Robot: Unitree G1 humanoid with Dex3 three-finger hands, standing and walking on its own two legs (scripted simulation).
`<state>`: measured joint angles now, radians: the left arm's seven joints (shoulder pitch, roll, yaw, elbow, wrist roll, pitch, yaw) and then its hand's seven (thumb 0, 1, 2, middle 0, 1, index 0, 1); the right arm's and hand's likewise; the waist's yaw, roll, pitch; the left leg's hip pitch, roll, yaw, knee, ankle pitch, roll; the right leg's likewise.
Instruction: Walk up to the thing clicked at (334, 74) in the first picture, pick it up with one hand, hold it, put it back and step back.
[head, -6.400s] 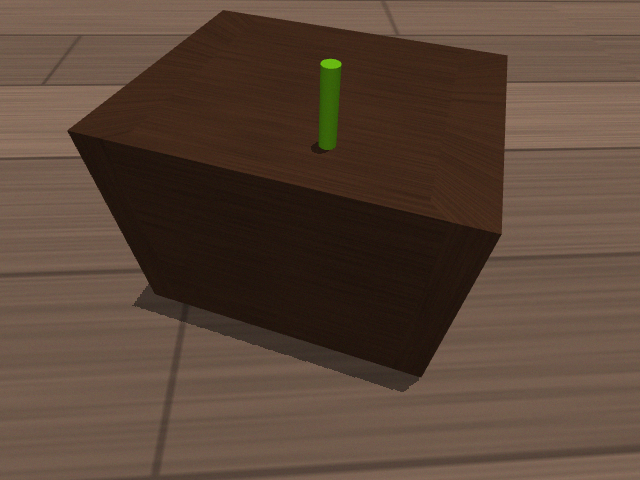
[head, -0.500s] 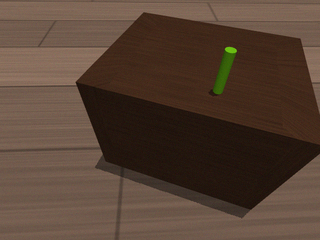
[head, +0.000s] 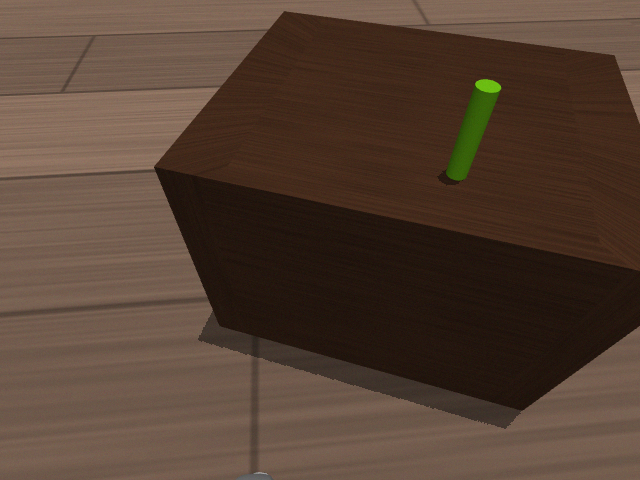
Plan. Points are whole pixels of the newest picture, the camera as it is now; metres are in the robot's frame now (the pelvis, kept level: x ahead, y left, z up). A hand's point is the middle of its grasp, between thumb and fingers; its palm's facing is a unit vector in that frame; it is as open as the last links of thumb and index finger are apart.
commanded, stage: walk up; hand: right
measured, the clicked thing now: (470, 134) +0.68 -0.25 +0.03
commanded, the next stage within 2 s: none
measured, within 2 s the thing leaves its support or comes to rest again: neither
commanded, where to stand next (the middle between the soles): +0.29 +0.08 m, yaw -15 degrees
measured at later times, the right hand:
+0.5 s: hand out of the picture +0.14 -0.21 -0.17, palm faces +0.12 +0.95 -0.29, open 7.4 cm
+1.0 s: hand (452, 418) +0.24 -0.18 -0.14, palm faces +0.22 +0.87 -0.45, open 7.4 cm
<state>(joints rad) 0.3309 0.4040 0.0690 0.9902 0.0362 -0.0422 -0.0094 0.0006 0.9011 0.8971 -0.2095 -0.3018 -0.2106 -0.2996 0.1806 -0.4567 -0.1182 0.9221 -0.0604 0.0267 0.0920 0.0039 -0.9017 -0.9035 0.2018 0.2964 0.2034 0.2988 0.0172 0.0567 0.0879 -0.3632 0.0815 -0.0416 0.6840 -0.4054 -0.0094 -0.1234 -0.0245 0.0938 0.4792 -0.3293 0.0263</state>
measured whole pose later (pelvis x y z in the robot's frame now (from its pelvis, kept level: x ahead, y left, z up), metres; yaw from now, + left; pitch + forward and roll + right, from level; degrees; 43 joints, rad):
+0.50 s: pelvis +0.15 +0.05 -0.01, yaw -8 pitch -4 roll -1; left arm 0.27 0.40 0.05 0.82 0.01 -0.09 0.01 0.00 0.90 0.90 -0.21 -0.30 -0.21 -0.30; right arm 0.34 -0.40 -0.07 0.82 -0.03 0.05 0.07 0.01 -0.90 -0.90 0.20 0.30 0.20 0.30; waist -0.04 0.08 0.12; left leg -0.31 0.01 0.02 1.09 -0.51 0.02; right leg -0.29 0.03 -0.03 0.63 -0.26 -0.05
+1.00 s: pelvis +0.22 +0.12 -0.02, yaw -17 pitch -2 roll -1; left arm 0.22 0.43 0.06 0.87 0.02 0.02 -0.02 0.00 0.91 0.90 -0.20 -0.30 -0.21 -0.30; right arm 0.19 -0.39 -0.04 0.80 -0.02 -0.02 0.00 0.00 -0.89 -0.90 0.21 0.30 0.21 0.30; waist 0.00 -0.03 0.15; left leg -0.43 0.14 0.06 0.78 -0.31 -0.02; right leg -0.38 0.01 0.00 0.90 -0.53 -0.03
